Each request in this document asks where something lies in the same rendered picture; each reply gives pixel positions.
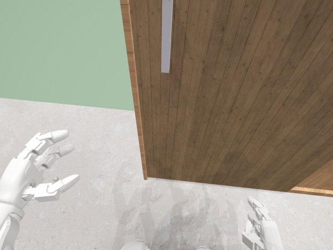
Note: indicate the wardrobe door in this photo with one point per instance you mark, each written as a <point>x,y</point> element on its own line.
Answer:
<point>248,100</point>
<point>321,179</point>

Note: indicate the robot left forearm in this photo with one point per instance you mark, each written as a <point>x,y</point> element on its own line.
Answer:
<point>10,217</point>

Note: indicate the left robot hand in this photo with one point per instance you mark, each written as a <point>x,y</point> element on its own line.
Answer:
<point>15,182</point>

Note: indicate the handle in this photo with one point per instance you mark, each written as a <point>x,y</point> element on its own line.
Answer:
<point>167,8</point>

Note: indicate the right robot hand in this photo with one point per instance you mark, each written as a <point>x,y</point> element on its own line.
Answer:
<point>268,235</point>

